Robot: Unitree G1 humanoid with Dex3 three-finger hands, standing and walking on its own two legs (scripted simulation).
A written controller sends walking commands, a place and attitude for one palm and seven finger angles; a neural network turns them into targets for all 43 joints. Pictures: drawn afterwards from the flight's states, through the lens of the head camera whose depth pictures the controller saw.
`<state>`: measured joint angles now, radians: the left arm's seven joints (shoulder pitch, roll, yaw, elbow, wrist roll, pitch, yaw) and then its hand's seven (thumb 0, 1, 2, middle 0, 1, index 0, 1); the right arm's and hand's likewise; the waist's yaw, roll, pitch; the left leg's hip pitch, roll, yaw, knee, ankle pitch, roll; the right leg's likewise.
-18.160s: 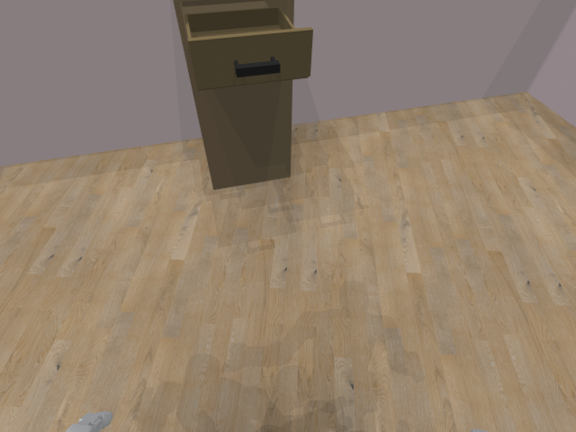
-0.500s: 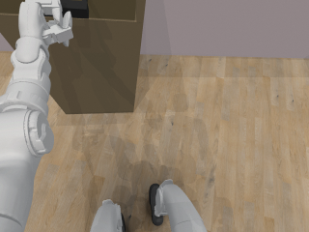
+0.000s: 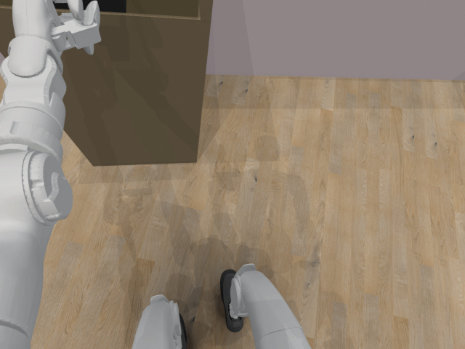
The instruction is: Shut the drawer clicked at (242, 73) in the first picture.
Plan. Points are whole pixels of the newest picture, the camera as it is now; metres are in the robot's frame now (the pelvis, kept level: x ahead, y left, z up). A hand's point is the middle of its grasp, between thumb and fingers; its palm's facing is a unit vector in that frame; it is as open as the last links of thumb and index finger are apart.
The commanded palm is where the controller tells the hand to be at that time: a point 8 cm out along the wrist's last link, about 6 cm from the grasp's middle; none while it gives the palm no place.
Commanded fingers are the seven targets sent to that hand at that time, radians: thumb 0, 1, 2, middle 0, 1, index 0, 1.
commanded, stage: pull the fist back off the drawer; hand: left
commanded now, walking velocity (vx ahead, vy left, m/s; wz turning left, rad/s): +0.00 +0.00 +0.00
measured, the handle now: out of the picture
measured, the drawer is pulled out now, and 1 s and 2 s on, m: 0.00 0.00 0.00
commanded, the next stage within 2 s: draw the hand back to the body in 0.38 s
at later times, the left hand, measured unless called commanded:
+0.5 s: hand (102, 29) +0.59 +0.10 +0.09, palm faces -0.07 -1.00 -0.05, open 3.0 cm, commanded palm +0.54 +0.14 +0.10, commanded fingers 0.00 0.90 0.90 -1.40 -1.60 -1.40 -1.60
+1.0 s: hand (26, 92) +0.43 +0.15 +0.16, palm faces -0.06 -1.00 -0.05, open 3.3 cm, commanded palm +0.39 +0.20 +0.18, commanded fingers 0.00 0.90 0.90 -1.40 -1.60 -1.40 -1.60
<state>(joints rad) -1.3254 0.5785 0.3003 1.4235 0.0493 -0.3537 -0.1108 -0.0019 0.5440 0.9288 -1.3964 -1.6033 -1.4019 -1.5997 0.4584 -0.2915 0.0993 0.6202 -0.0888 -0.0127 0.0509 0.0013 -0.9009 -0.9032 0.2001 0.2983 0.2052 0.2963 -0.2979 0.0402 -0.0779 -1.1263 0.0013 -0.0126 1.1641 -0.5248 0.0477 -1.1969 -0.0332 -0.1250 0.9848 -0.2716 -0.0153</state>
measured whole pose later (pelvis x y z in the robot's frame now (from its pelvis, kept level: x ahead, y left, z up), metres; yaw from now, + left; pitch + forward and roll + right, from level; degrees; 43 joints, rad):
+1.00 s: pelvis +0.07 -0.01 +0.07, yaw +0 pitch +10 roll -1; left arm -0.27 0.26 0.19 0.42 -0.21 -0.22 -0.23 0.01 0.90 0.90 -1.40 -1.60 -1.40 -1.60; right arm 0.26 -0.28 0.03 0.54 0.04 -0.02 0.01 0.01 -0.90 -0.90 0.20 0.30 0.20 0.30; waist -0.03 0.05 -0.09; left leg -0.42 0.00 0.02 0.70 -0.46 0.03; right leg -0.56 -0.01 -0.08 0.66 -0.28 -0.02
